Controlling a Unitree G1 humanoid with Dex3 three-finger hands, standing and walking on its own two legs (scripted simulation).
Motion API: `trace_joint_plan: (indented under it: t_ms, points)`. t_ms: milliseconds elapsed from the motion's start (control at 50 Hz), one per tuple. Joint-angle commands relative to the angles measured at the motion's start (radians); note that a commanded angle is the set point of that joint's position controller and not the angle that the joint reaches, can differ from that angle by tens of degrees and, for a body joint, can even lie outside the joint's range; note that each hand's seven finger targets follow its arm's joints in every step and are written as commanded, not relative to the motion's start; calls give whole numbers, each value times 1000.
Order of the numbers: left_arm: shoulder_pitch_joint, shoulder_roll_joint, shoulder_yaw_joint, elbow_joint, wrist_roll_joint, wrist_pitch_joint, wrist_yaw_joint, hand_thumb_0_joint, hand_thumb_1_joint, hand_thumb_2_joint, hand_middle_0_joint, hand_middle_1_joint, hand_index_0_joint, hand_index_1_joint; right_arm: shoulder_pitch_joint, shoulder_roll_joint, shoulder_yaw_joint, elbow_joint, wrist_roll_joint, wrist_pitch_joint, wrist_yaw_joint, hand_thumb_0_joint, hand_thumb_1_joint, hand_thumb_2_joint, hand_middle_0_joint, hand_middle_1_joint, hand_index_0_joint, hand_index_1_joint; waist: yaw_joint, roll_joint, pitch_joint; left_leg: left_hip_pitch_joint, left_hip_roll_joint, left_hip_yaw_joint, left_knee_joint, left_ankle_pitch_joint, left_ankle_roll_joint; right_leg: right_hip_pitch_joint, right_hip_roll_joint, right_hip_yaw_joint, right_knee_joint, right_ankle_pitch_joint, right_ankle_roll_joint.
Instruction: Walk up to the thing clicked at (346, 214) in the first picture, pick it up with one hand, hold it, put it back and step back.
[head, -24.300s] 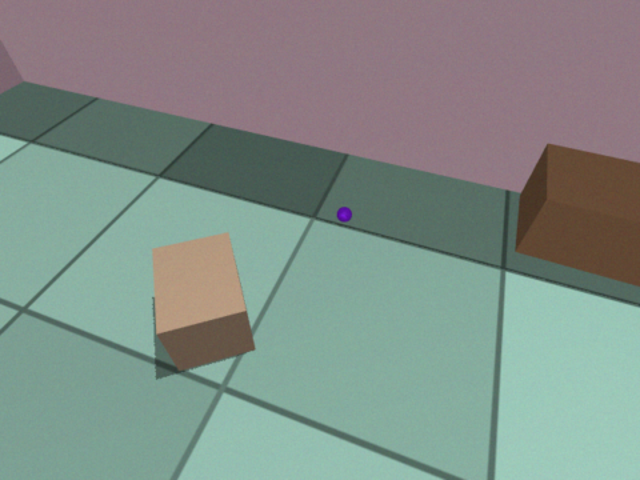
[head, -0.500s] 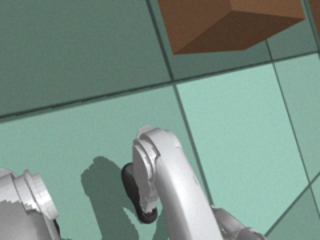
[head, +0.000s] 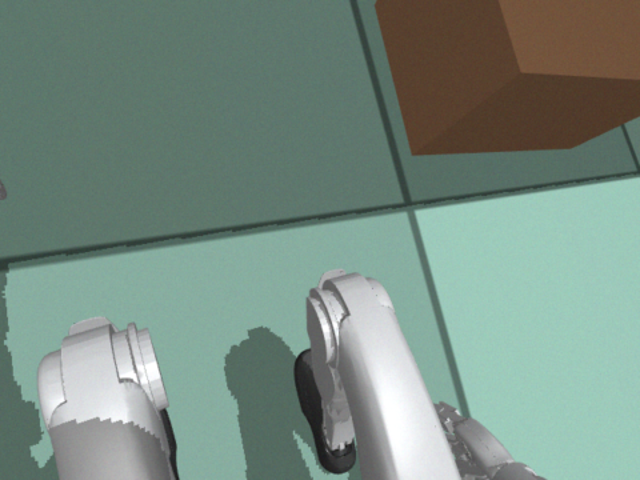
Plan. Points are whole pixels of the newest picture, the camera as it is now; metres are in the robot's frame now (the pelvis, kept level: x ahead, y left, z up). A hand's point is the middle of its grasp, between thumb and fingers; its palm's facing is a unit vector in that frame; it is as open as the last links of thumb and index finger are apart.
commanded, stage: settle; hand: left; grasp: from above
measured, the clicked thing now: out of the picture +0.45 +0.35 -0.20
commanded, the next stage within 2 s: lift in 0.24 s
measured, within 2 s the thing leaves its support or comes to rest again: neither
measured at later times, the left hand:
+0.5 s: hand out of the picture +0.43 +0.34 -0.13, palm faces -0.43 -0.13 -0.89, open 8.1 cm
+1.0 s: hand out of the picture +0.37 +0.34 +0.00, palm faces -0.43 -0.15 -0.89, open 8.1 cm
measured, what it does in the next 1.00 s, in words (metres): rises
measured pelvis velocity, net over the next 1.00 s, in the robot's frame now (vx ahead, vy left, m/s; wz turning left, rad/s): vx -0.01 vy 0.00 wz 0.12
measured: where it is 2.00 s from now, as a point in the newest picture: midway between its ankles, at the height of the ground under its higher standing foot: (250, 458)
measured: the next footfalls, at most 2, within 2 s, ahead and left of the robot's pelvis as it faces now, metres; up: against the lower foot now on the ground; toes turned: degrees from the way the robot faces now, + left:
none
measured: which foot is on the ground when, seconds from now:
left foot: down 0.00-1.00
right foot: down 0.00-1.00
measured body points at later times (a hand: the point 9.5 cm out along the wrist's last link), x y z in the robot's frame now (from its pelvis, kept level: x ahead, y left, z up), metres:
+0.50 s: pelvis -0.01 -0.01 +0.02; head +0.22 +0.08 +0.40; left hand +0.45 +0.34 -0.08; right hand +0.07 -0.27 -0.08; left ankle +0.07 +0.14 -0.28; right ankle +0.11 -0.13 -0.28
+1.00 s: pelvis -0.01 +0.00 +0.11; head +0.17 +0.07 +0.52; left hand +0.38 +0.35 +0.05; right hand +0.14 -0.26 +0.00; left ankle +0.07 +0.14 -0.28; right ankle +0.11 -0.13 -0.28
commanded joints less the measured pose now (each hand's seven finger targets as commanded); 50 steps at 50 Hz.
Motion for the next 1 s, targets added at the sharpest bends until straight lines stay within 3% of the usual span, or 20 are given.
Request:
trace_joint_plan:
  t_ms: [0, 20, 180, 260, 280, 300, 320, 340, 360, 380, 460, 500, 520, 620, 660, 680, 800, 820, 960, 980]
  points:
    - [-326, 245, 21, -187, 2, -18, 14, 0, 803, 631, -1111, -633, -1144, -601, 193, -270, -100, -15, 24, 28, -25, 0, -904, -900, 200, 300, 199, 300, -25, 391, -661, 549, 0, 141, -253, 128, 37, 268, 30, -110, -229, 224, -100]
    - [-345, 249, 25, -193, 2, -23, 10, 0, 801, 636, -1113, -630, -1144, -601, 201, -276, -104, -17, 25, 33, -32, 0, -904, -900, 200, 300, 199, 300, -31, 377, -651, 541, -3, 142, -253, 120, 38, 255, 26, -112, -235, 216, -100]
    - [-351, 272, 58, -267, 8, -24, -14, 0, 821, 675, -1125, -646, -1151, -620, 217, -254, -123, -23, 32, 68, -61, 0, -904, -899, 200, 300, 199, 300, 7, 400, -727, 585, -10, 173, -279, 152, 39, 288, 15, -86, -258, 231, -100]
    - [-351, 246, 39, -256, 14, -19, -32, 0, 817, 688, -1114, -661, -1143, -632, 241, -244, -126, -20, 35, 85, -72, 0, -901, -897, 200, 300, 200, 300, -11, 378, -722, 586, -9, 175, -284, 155, 43, 310, 13, -78, -272, 240, -98]
    - [-355, 261, 52, -270, 8, -21, -35, 0, 834, 692, -1131, -654, -1157, -628, 241, -249, -128, -17, 36, 87, -76, 0, -902, -898, 200, 300, 200, 300, 0, 391, -735, 598, -11, 176, -294, 161, 41, 308, 10, -80, -269, 246, -99]
    - [-355, 266, 54, -265, 10, -19, -38, 0, 831, 621, -1162, -659, -1195, -624, 241, -248, -129, -15, 37, 91, -79, 0, -939, -913, 198, 300, 199, 300, 3, 397, -741, 605, -11, 176, -295, 160, 41, 302, 10, -80, -270, 241, -100]
    - [-343, 256, 49, -252, 10, -17, -43, 0, 751, 655, -1082, -579, -1115, -553, 244, -247, -132, -16, 38, 95, -82, 0, -885, -891, 201, 300, 200, 300, 1, 378, -738, 603, -10, 177, -297, 160, 43, 308, 10, -79, -279, 241, -100]
    - [-339, 257, 58, -268, 6, -14, -45, 0, 778, 590, -1115, -638, -1149, -602, 247, -248, -134, -19, 41, 98, -85, 0, -936, -911, 199, 300, 199, 300, 7, 380, -748, 615, -13, 178, -305, 162, 42, 308, 8, -80, -281, 240, -101]
    - [-344, 254, 53, -263, 6, -11, -50, 0, 698, 606, -1035, -575, -1069, -543, 243, -248, -136, -19, 43, 101, -88, 0, -884, -890, 201, 300, 200, 300, 8, 395, -736, 599, -16, 180, -314, 143, 41, 293, 6, -79, -283, 219, -107]
    - [-328, 247, 53, -266, 1, -8, -58, 0, 750, 553, -1086, -633, -1126, -592, 244, -240, -139, -21, 45, 104, -89, 0, -935, -911, 199, 300, 199, 300, 16, 385, -743, 608, -14, 184, -322, 139, 44, 302, 6, -75, -289, 219, -103]
    - [-303, 253, 65, -310, -31, 7, -97, 0, 735, 583, -1039, -650, -1085, -603, 250, -239, -159, -25, 59, 116, -101, 0, -915, -903, 200, 300, 200, 300, 41, 381, -766, 630, -18, 194, -358, 123, 46, 318, 2, -61, -322, 194, -107]
    - [-310, 235, 46, -367, -36, 10, -120, 0, 710, 592, -1025, -651, -1069, -606, 257, -224, -164, -29, 66, 125, -106, 0, -914, -903, 200, 300, 200, 300, 38, 375, -817, 652, -17, 197, -369, 141, 49, 371, 3, -50, -340, 218, -103]
    - [-290, 257, 64, -382, -37, 12, -127, 0, 721, 598, -1036, -644, -1078, -601, 255, -227, -174, -27, 72, 129, -110, 0, -914, -903, 200, 300, 200, 300, 56, 357, -826, 658, -18, 201, -375, 141, 50, 375, 2, -43, -352, 209, -104]
    - [-246, 196, 42, -478, -52, 14, -159, 0, 718, 611, -1022, -659, -1067, -612, 253, -207, -200, -30, 91, 144, -127, 0, -910, -901, 200, 300, 200, 300, 68, 344, -834, 707, -16, 205, -422, 159, 52, 389, -5, -35, -384, 233, -103]
    - [-230, 222, 62, -505, -55, 17, -168, 0, 717, 622, -1017, -674, -1063, -626, 249, -206, -214, -39, 99, 150, -134, 0, -911, -901, 200, 300, 200, 300, 82, 352, -840, 724, -18, 205, -454, 133, 52, 389, -9, -27, -404, 203, -106]
    - [-203, 175, 38, -499, -62, 20, -177, 0, 694, 638, -1006, -672, -1047, -628, 245, -196, -212, -40, 102, 151, -135, 0, -911, -901, 200, 300, 200, 300, 78, 337, -805, 716, -19, 206, -466, 127, 53, 396, -10, -26, -418, 198, -104]
    - [-112, 125, 23, -592, -101, 36, -212, 0, 689, 667, -997, -698, -1038, -655, 229, -187, -234, -61, 123, 159, -155, 0, -907, -900, 200, 300, 200, 300, 109, 306, -794, 790, -15, 180, -585, 52, 53, 429, -14, -24, -491, 140, -103]
    - [-112, 99, 1, -624, -110, 37, -220, 0, 698, 654, -995, -703, -1040, -656, 223, -181, -234, -68, 127, 160, -158, 0, -906, -900, 200, 300, 200, 300, 104, 304, -791, 793, -13, 176, -606, 44, 54, 439, -13, -24, -500, 141, -103]
    - [-39, 68, -7, -772, -141, 60, -238, 0, 650, 663, -934, -763, -986, -708, 197, -166, -250, -91, 151, 165, -189, 0, -905, -900, 200, 300, 200, 300, 120, 290, -830, 943, -9, 167, -720, 83, 48, 545, -19, -9, -599, 180, -97]
    - [-12, 88, 12, -792, -145, 64, -236, 0, 640, 664, -930, -758, -980, -706, 191, -166, -252, -93, 153, 167, -194, 0, -905, -900, 200, 300, 200, 300, 131, 273, -829, 956, -12, 173, -731, 87, 50, 572, -22, -2, -627, 177, -96]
